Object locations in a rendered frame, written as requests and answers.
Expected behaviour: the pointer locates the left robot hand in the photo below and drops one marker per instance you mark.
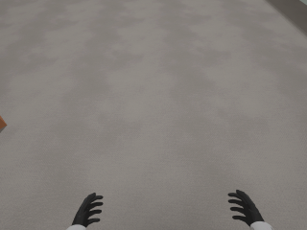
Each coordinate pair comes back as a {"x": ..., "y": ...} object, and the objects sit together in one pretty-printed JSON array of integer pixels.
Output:
[{"x": 81, "y": 218}]

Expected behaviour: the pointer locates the right robot hand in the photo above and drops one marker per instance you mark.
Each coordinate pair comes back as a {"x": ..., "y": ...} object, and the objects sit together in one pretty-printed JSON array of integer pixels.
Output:
[{"x": 249, "y": 209}]

